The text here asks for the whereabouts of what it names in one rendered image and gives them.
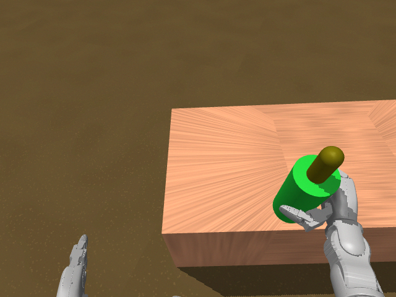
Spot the right robot hand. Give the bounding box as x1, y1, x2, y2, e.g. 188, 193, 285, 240
279, 168, 358, 232

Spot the right robot arm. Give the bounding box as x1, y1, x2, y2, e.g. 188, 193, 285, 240
324, 218, 385, 297

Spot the left robot hand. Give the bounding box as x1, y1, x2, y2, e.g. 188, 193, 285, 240
56, 235, 88, 297

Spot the bottle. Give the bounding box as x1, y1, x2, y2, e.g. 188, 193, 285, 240
273, 146, 345, 223

